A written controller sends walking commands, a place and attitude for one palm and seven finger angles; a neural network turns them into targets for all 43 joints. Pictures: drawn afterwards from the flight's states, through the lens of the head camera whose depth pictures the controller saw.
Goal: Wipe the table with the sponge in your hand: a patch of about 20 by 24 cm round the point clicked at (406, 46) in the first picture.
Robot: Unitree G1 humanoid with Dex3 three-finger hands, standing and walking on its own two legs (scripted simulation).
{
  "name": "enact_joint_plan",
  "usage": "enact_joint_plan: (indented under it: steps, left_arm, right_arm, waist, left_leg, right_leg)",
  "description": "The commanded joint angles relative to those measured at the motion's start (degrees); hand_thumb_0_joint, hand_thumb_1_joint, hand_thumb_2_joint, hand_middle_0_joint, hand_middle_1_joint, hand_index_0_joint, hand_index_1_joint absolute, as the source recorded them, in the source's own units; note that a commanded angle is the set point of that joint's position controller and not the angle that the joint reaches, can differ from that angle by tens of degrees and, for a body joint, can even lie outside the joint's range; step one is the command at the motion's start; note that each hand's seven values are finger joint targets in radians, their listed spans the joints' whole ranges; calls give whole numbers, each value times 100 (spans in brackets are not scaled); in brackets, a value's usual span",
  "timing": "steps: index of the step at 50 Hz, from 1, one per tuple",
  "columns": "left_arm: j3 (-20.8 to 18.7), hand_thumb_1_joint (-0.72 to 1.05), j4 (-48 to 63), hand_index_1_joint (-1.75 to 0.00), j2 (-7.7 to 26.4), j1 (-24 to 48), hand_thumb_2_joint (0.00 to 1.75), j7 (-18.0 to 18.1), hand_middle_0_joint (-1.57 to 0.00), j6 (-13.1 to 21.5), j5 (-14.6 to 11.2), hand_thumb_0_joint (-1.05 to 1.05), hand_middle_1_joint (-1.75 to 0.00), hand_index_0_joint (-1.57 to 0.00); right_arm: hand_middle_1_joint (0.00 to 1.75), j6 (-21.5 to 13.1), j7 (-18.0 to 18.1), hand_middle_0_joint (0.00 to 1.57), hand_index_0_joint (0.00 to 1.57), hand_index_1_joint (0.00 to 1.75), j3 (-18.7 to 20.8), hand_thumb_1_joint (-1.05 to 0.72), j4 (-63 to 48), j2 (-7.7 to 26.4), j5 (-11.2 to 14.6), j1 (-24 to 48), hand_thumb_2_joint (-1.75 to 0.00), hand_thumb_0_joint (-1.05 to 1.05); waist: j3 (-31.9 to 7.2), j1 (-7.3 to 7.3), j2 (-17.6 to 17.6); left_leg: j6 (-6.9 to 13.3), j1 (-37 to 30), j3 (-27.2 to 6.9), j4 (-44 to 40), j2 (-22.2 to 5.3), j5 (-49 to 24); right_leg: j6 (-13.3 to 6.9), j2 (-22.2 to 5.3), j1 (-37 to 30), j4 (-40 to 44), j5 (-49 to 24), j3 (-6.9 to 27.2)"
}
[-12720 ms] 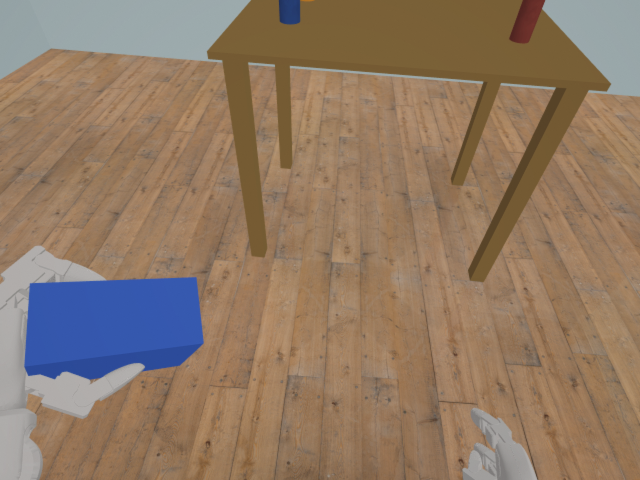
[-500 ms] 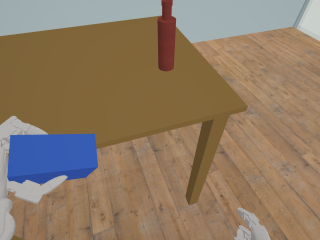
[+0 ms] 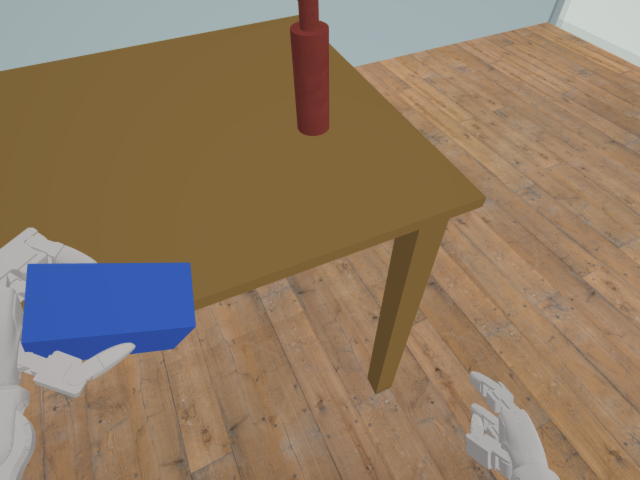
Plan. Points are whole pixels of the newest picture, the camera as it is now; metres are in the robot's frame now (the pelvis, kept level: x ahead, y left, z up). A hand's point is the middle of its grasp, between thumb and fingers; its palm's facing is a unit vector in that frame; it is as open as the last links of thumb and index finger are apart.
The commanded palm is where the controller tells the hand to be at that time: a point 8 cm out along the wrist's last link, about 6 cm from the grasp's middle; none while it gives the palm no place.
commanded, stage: come to a stop and stand still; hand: left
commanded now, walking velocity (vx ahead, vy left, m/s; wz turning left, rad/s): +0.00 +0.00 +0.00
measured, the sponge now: (137, 311) +0.26 +0.20 +0.13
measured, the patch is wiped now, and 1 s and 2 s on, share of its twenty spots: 0.00 0.00 0.00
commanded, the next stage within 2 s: look again from close up in 0.52 s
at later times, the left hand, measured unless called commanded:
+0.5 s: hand (13, 349) +0.21 +0.28 +0.15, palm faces +0.42 -0.83 -0.36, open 10.6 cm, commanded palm +0.14 +0.31 +0.18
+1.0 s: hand (24, 348) +0.21 +0.27 +0.16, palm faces +0.42 -0.83 -0.37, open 10.6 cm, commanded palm +0.15 +0.30 +0.18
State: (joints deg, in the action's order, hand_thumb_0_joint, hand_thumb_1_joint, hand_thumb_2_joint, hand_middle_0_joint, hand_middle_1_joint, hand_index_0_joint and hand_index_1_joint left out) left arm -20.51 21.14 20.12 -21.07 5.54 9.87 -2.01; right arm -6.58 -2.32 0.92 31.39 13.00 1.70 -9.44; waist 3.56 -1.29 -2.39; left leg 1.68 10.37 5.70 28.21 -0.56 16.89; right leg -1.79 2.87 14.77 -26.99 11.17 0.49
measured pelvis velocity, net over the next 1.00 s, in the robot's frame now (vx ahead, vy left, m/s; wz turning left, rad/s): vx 0.00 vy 0.02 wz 0.03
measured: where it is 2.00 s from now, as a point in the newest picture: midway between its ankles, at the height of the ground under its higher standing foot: outside the picture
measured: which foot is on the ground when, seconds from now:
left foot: down 0.00-1.00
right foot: down 0.00-1.00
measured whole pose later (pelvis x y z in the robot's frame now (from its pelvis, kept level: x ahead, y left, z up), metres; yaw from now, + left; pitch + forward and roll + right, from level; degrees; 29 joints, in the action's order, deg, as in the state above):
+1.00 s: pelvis +0.00 +0.02 +0.00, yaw +2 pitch -1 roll -1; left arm -18.9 24.1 19.7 -24.3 6.9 8.7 -2.1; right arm -4.9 1.7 -0.8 31.8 12.3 -0.2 -11.2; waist 2.0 1.1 0.0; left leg 2.9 9.3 4.4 24.7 1.2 14.6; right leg -0.5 1.2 12.5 -22.4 8.9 -0.6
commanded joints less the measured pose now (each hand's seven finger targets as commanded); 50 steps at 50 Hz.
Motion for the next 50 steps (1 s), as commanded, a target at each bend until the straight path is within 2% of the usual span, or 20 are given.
enact_joint_plan:
  steps: [1,3,4,5,7,9,12,16,18,19,21,23,26,32,38,42,44,45,49,50]
  left_arm:
    - [-1145,10,1645,-160,1454,-406,130,171,-120,347,-20,0,-160,-120]
    - [-1317,10,1835,-160,1528,4,130,212,-120,462,-103,0,-160,-120]
    - [-1429,10,2090,-160,1738,337,130,264,-120,479,-78,0,-160,-120]
    - [-1187,10,1856,-160,1404,341,130,255,-120,462,-103,0,-160,-120]
    - [-1048,10,1789,-160,1344,684,130,226,-120,466,-69,0,-160,-120]
    - [-793,10,1822,-160,1167,970,130,164,-120,485,-41,0,-160,-120]
    - [-304,10,1576,-160,746,821,130,79,-120,434,-22,0,-160,-120]
    - [-467,10,1435,-160,892,640,130,102,-120,387,29,0,-160,-120]
    - [-484,10,1280,-160,865,602,130,107,-120,371,26,0,-160,-120]
    - [-587,10,1285,-160,968,620,130,124,-120,366,45,0,-160,-120]
    - [-492,10,1259,-160,868,650,130,125,-120,368,48,0,-160,-120]
    - [-469,10,1325,-160,869,720,130,122,-120,374,54,0,-160,-120]
    - [-427,10,1517,-160,879,688,130,122,-120,374,49,0,-160,-120]
    - [-496,10,1483,-160,893,279,130,143,-120,316,-13,0,-160,-120]
    - [-533,10,1454,-160,914,137,130,173,-120,289,-64,0,-160,-120]
    - [-502,10,1559,-160,917,150,130,197,-120,293,-64,0,-160,-120]
    - [-553,10,1510,-160,977,79,130,211,-120,270,-61,0,-160,-120]
    - [-441,10,1530,-160,854,81,130,203,-120,270,-66,0,-160,-120]
    - [-517,10,1552,-160,979,126,130,219,-120,260,-63,0,-160,-120]
    - [-3755,10,3337,-160,5682,6410,130,182,-120,970,980,0,-160,-120]
  right_arm:
    - [30,-184,218,20,20,30,122,-90,-1083,508,-52,503,-90,0]
    - [30,-180,345,20,20,30,93,-90,-1080,480,-72,525,-90,0]
    - [30,-168,396,20,20,30,81,-90,-1032,514,-107,566,-90,0]
    - [30,-177,425,20,20,30,61,-90,-1015,465,-109,515,-90,0]
    - [30,-254,414,20,20,30,49,-90,-976,493,-117,440,-90,0]
    - [30,-350,391,20,20,30,22,-90,-947,465,-140,454,-90,0]
    - [30,-447,359,20,20,30,48,-90,-895,530,-138,312,-90,0]
    - [30,-404,363,20,20,30,39,-90,-898,544,-140,365,-90,0]
    - [30,-366,377,20,20,30,24,-90,-910,530,-149,391,-90,0]
    - [30,-359,383,20,20,30,33,-90,-898,549,-155,440,-90,0]
    - [30,-315,386,20,20,30,11,-90,-934,513,-155,412,-90,0]
    - [30,-315,382,20,20,30,16,-90,-942,522,-163,376,-90,0]
    - [30,-309,370,20,20,30,20,-90,-960,523,-177,384,-90,0]
    - [30,-246,364,20,20,30,50,-90,-956,537,-176,348,-90,0]
    - [30,-175,416,20,20,30,63,-90,-937,548,-161,352,-90,0]
    - [30,-157,448,20,20,30,73,-90,-925,568,-168,354,-90,0]
    - [30,-149,462,20,20,30,75,-90,-903,578,-170,383,-90,0]
    - [30,-140,466,20,20,30,75,-90,-915,560,-163,351,-90,0]
    - [30,-129,485,20,20,30,75,-90,-903,593,-164,396,-90,0]
    - [30,-422,443,20,20,30,46,-90,-678,715,-474,-679,-90,0]
  waist:
    - [-1039,279,1047]
    - [-903,231,440]
    - [-876,227,-163]
    - [-784,216,-556]
    - [-787,246,-1066]
    - [-841,235,-918]
    - [-768,242,-352]
    - [-700,270,94]
    - [-577,279,72]
    - [-589,274,-190]
    - [-576,278,-214]
    - [-647,278,-153]
    - [-841,268,-290]
    - [-1056,271,13]
    - [-1016,250,45]
    - [-1055,245,-163]
    - [-1059,243,-87]
    - [-1026,228,-90]
    - [-944,238,-168]
    - [72,190,761]
  left_leg:
    - [-46,180,-553,-500,-502,-1127]
    - [-47,116,-526,-626,-459,-1003]
    - [-61,16,-530,-730,-498,-982]
    - [-43,178,-593,-821,-556,-866]
    - [-34,281,-551,-839,-537,-768]
    - [-78,145,-512,-782,-470,-749]
    - [-108,57,-565,-833,-417,-503]
    - [-179,181,-708,-1116,-457,-223]
    - [-161,365,-743,-1251,-475,114]
    - [-191,298,-719,-1330,-474,164]
    - [-187,454,-769,-1366,-508,211]
    - [-196,421,-666,-1277,-440,-31]
    - [-323,186,-581,-1109,-365,-745]
    - [-406,16,-494,-779,-240,-1613]
    - [-318,84,-469,-774,-198,-1329]
    - [-311,30,-466,-791,-194,-1351]
    - [-305,-1,-460,-792,-178,-1263]
    - [-305,-9,-472,-801,-189,-1291]
    - [-318,-30,-471,-906,-192,-1131]
    - [100,1281,-606,-201,-634,-1386]
  right_leg:
    - [62,-626,-755,318,-996,292]
    - [11,-620,-581,287,-837,382]
    - [2,-568,-448,155,-755,395]
    - [10,-550,-518,92,-664,291]
    - [-10,-479,-708,59,-721,269]
    - [-7,-461,-691,129,-813,214]
    - [33,-415,-587,335,-611,248]
    - [92,-343,-579,353,-335,138]
    - [108,-345,-592,430,-167,148]
    - [105,-302,-530,381,-144,155]
    - [107,-319,-679,354,-203,79]
    - [102,-315,-753,398,-387,86]
    - [82,-314,-792,330,-761,33]
    - [63,-378,-906,406,-1377,79]
    - [69,-430,-888,556,-1331,169]
    - [81,-420,-879,569,-1279,131]
    - [80,-418,-816,631,-1229,170]
    - [77,-421,-809,622,-1214,140]
    - [111,-380,-700,675,-1013,117]
    - [537,-527,-289,706,-893,236]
